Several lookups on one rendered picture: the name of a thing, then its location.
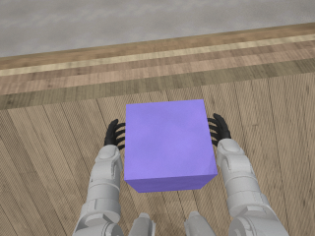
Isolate left robot hand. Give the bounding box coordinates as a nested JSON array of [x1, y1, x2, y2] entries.
[[103, 119, 126, 150]]

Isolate robot left upper arm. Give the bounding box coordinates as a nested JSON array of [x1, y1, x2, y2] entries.
[[73, 221, 124, 236]]

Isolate right robot forearm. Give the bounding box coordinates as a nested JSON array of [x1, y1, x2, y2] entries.
[[217, 138, 289, 236]]

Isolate left robot forearm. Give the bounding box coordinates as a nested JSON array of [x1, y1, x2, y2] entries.
[[72, 145, 123, 236]]

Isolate left robot thigh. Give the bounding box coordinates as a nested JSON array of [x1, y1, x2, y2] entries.
[[128, 216, 156, 236]]

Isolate right robot hand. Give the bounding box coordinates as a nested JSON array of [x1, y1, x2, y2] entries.
[[207, 113, 231, 147]]

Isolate right robot shin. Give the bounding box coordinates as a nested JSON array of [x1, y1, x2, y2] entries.
[[188, 210, 207, 220]]

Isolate robot right upper arm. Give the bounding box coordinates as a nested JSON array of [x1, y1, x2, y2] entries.
[[228, 214, 288, 236]]

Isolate carton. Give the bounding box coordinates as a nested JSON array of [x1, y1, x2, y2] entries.
[[124, 99, 218, 194]]

